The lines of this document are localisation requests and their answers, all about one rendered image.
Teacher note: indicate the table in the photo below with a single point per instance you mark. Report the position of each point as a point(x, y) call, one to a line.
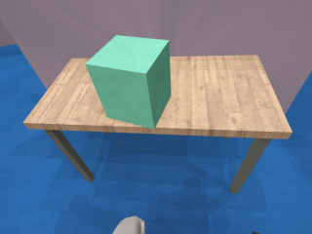
point(211, 96)

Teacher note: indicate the carton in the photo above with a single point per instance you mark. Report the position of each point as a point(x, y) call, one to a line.
point(132, 77)

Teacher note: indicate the robot left thigh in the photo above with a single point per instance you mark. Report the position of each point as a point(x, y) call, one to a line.
point(130, 225)

